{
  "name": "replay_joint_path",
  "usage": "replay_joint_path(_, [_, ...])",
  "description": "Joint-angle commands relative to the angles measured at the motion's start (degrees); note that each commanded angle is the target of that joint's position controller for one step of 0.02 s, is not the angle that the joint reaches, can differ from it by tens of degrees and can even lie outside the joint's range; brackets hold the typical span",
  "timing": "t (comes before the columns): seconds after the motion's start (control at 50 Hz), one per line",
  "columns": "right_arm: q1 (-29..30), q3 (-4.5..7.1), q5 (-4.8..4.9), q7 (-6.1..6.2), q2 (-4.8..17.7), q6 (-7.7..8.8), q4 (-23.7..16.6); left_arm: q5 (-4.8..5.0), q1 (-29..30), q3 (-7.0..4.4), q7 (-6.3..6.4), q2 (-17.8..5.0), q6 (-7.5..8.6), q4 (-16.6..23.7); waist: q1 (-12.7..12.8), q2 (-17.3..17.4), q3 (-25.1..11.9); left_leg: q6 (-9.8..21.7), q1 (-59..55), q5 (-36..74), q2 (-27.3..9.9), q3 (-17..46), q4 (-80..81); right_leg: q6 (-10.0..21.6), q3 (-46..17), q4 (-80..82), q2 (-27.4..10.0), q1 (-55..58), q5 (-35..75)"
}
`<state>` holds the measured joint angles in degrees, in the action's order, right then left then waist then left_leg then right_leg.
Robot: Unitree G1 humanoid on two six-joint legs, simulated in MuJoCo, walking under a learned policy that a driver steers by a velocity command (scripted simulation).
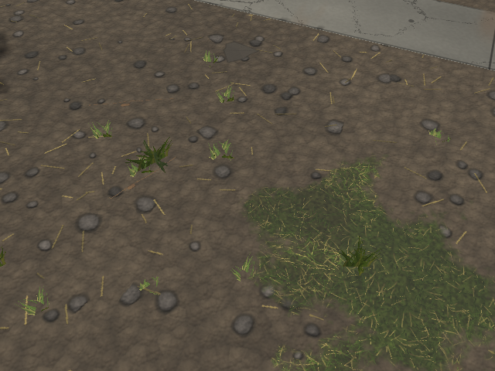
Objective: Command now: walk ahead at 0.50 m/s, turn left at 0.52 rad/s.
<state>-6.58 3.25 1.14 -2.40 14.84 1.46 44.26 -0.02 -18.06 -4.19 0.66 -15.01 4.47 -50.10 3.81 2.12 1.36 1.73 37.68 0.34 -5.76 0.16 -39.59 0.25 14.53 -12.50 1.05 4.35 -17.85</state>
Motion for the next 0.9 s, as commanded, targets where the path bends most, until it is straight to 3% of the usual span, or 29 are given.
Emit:
replay_joint_path(0.02, [6.4,0.72,0.1,-1.07,3.6,0.77,-6.8,0.89,0.2,-2.7,0.5,-10.9,-0.73,2.1,-0.6,-5.3,3.6,2.3,1.6,-5.5,1.7,-3.4,2.8,7.3,-3.1,-1.3,-18.3,2.2,37.8])
replay_joint_path(0.06, [1.4,2.02,0.21,-1.17,5.9,0.44,-6.6,1.32,1.6,-3.15,0.93,-12.7,-1.58,2.5,-4.3,-7.6,-0.8,4.7,-7.2,-11.5,5.8,-6.8,2.4,5.9,-1.7,-10.9,-18.0,3.0,56.9])
replay_joint_path(0.08, [-5.6,3.38,0.4,-0.94,8.2,0.35,-5.1,1.53,2.8,-3.2,1.08,-13.1,-2.05,2.8,-8.5,-7.4,-4.5,6.4,-16.6,-11.1,8.3,-7.8,4.7,4.7,-0.7,-20.7,-16.7,0.9,60.6])
replay_joint_path(0.1, [-15.2,5.46,0.42,-0.01,12.0,0.1,-2.6,1.43,3.0,-2.76,1.26,-12.4,-1.97,3.1,-13.3,-5.1,-9.4,8.8,-32.6,-7.7,9.1,-4.7,8.4,2.4,0.1,-34.8,-14.2,-8.0,52.4])
replay_joint_path(0.12, [-18.5,7.04,0.6,1.19,18.8,-0.2,-1.7,-1.09,-0.9,-0.67,0.78,-5.4,-0.96,5.6,-9.9,9.3,-13.7,16.3,-52.8,-8.4,-5.1,20.2,9.4,-1.2,-0.9,-55.9,-6.7,-32.0,8.6])
replay_joint_path(0.14, [-17.8,6.22,0.19,0.77,18.6,0.83,-3.9,-0.24,-0.4,0.58,-0.06,-3.9,1.6,7.3,-8.5,9.9,-22.8,24.6,-61.7,-18.1,-13.9,48.2,20.1,-2.0,-15.1,-67.6,1.9,-45.2,-17.7])
replay_joint_path(0.16, [-17.3,4.84,-0.3,0.4,13.9,1.56,-3.8,2.28,7.2,-0.58,-0.82,-8.4,3.25,8.8,-11.4,3.5,-17.9,20.7,-59.2,-17.3,-12.6,42.2,23.2,-0.5,-20.0,-68.7,-1.6,-51.3,-13.4])
replay_joint_path(0.18, [-14.6,4.28,-0.16,0.42,11.9,2.09,-3.8,2.69,9.3,-0.4,-0.93,-8.2,4.08,9.7,-9.7,1.9,-11.2,18.5,-51.4,-13.8,-10.5,34.0,23.1,0.7,-19.3,-64.6,-4.0,-52.0,-8.2])
replay_joint_path(0.2, [-10.3,3.66,0.04,0.51,9.9,2.25,-4.5,1.29,9.0,-0.55,-0.45,-8.0,4.23,8.8,-6.9,-1.8,-7.2,16.5,-42.6,-8.4,-7.8,27.6,23.2,0.6,-19.2,-59.5,-6.4,-48.5,-4.3])
replay_joint_path(0.22, [-7.2,3.02,-0.33,0.75,8.0,2.27,-5.5,0.15,8.1,-1.12,-0.18,-8.8,3.71,8.3,-4.7,-1.1,-5.2,15.5,-35.9,-3.0,-5.9,23.2,24.1,0.1,-19.3,-55.4,-7.8,-44.1,-1.9])
replay_joint_path(0.24, [-6.0,2.75,-0.79,1.01,7.5,2.26,-6.3,-0.16,7.2,-1.34,-0.28,-8.9,2.89,8.1,-3.3,-0.1,-4.7,15.2,-31.8,-0.4,-4.6,21.5,25.4,-0.4,-19.4,-53.6,-8.4,-40.7,-0.3])
replay_joint_path(0.3, [-7.0,3.16,-0.59,2.0,9.2,2.59,-6.3,-0.78,7.5,-0.93,-0.2,-6.6,1.25,8.7,-2.6,0.0,-3.6,15.4,-26.3,6.8,-2.9,16.3,27.1,-3.0,-17.5,-46.2,-7.7,-39.3,4.4])
replay_joint_path(0.4, [-11.5,2.86,-0.39,3.02,9.2,2.39,-4.2,-0.31,17.0,0.55,-1.07,-3.8,1.45,10.8,-7.0,2.4,-1.6,11.1,-24.8,2.1,0.4,10.1,27.3,-3.8,-16.0,-25.2,-5.2,-36.0,23.3])
replay_joint_path(0.46, [-14.2,2.85,-0.23,2.88,9.8,2.41,-2.6,0.46,21.1,0.54,-1.88,-4.8,1.97,12.0,-8.9,2.8,0.2,11.0,-28.0,-2.7,-2.2,12.6,26.7,-2.6,-16.3,-20.0,-4.3,-36.1,25.8])
replay_joint_path(0.48, [-14.4,2.75,-0.33,2.98,9.6,2.24,-2.0,0.24,21.6,0.46,-2.17,-5.3,2.19,12.2,-8.9,2.8,1.0,10.6,-30.8,0.6,-3.0,12.7,24.9,-1.7,-16.3,-18.2,-4.1,-37.6,24.9])
replay_joint_path(0.54, [-14.3,2.65,-1.05,3.52,9.5,1.46,-1.0,-0.44,19.1,0.11,-3.13,-6.4,2.92,11.6,-7.6,3.9,-0.6,8.1,-37.3,14.7,-4.7,12.1,18.2,1.6,-15.2,-15.5,-2.7,-36.0,20.7])
replay_joint_path(0.58, [-11.7,2.47,-1.1,3.79,9.5,1.21,-1.5,-0.85,10.1,-0.88,-3.22,-8.3,3.17,8.8,-2.6,3.4,-5.8,5.3,-37.6,28.5,-1.5,8.9,7.8,4.3,-12.9,-12.6,0.2,-24.0,24.1])
replay_joint_path(0.6, [-11.9,1.87,-1.88,3.97,8.2,1.25,-2.4,-1.38,4.0,-1.45,-3.11,-11.0,3.26,7.7,-0.4,-0.4,-12.1,2.7,-32.6,20.8,2.0,6.3,-3.6,7.0,-18.5,-15.1,-5.2,-11.7,41.5])
replay_joint_path(0.62, [-19.1,0.76,-2.42,3.85,5.0,1.86,-2.9,-2.37,0.6,-1.74,-2.96,-14.5,2.76,7.7,-2.6,-12.8,-20.3,-2.2,-15.3,-8.7,9.0,3.4,-25.0,17.1,-36.8,-17.6,-18.6,8.0,58.6])
replay_joint_path(0.64, [-22.5,0.53,-2.39,3.3,5.8,2.13,-1.8,-0.63,-0.4,-1.01,-3.24,-11.1,1.88,6.6,-2.9,-17.5,-25.7,-4.3,-8.0,-36.8,11.3,6.1,-33.4,22.3,-49.2,-13.6,-22.9,13.2,59.1])
replay_joint_path(0.66, [-18.7,1.36,-1.18,2.99,9.7,1.86,-2.4,0.8,2.9,-0.9,-3.15,-10.3,1.01,8.0,-2.0,-11.6,-20.9,-4.6,-3.9,-35.6,8.2,8.2,-37.5,20.3,-46.7,-12.1,-21.0,8.8,44.9])
replay_joint_path(0.68, [-12.5,1.54,-0.69,3.19,10.2,1.34,-3.9,0.88,6.5,-0.8,-2.77,-9.6,0.1,9.3,-1.5,-6.7,-14.5,-4.7,-1.3,-32.6,6.6,6.7,-37.1,17.8,-41.9,-10.6,-18.3,1.6,36.1])
replay_joint_path(0.7, [-8.7,1.77,-1.03,3.64,10.1,0.65,-4.8,0.61,8.8,-0.53,-2.44,-9.3,-0.64,10.0,-2.0,-3.1,-9.1,-4.7,-0.7,-30.4,5.4,5.5,-34.3,16.4,-38.3,-8.5,-16.2,-6.8,32.7])
replay_joint_path(0.72, [-7.9,2.04,-1.51,4.16,9.9,-0.12,-5.4,0.26,9.6,-0.51,-2.09,-9.4,-1.04,10.2,-3.3,-3.0,-7.0,-4.4,-3.1,-28.3,4.1,5.6,-30.4,15.3,-36.6,-6.8,-14.7,-12.9,29.9])
replay_joint_path(0.78, [-10.3,1.48,-1.69,5.15,6.5,-1.06,-5.4,-0.55,10.6,-1.15,-1.42,-10.1,-2.11,10.9,-5.5,-8.2,-6.9,-5.0,-9.1,-25.9,5.1,4.0,-19.8,14.2,-33.1,-4.7,-10.6,-20.4,28.6])
replay_joint_path(0.84, [-8.9,1.46,-1.84,5.61,6.3,-1.18,-5.7,0.24,9.9,-1.99,-0.29,-11.5,-3.08,11.3,-5.0,-8.2,-10.0,-6.1,-10.7,-20.8,5.8,4.7,-13.2,14.0,-33.5,-5.3,-10.0,-20.3,25.0])
replay_joint_path(0.9, [-5.5,1.44,-1.6,5.5,6.2,-1.45,-6.6,0.84,10.2,-2.22,0.5,-11.5,-4.37,12.0,-4.0,-8.9,-9.2,-6.5,-11.8,-16.9,6.7,5.4,-7.7,12.4,-35.6,-4.6,-8.5,-22.1,11.0])
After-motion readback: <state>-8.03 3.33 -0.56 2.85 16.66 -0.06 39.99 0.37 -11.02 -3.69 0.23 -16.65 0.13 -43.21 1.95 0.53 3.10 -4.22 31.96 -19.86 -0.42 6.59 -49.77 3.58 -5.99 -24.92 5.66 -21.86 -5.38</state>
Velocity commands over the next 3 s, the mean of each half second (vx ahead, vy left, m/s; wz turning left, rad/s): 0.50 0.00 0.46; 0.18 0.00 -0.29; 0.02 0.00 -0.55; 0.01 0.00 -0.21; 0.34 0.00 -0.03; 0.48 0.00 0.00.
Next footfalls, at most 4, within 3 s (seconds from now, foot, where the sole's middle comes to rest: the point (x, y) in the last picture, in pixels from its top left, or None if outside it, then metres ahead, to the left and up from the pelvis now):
0.10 left None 0.22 0.12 -0.77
0.60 right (280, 344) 0.55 -0.02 -0.77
1.06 left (198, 344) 0.54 0.20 -0.77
1.48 right None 0.47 -0.06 -0.77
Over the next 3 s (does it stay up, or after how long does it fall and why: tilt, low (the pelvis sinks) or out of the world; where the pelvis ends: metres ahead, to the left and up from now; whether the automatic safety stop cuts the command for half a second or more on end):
stays up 0.88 -0.05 0.01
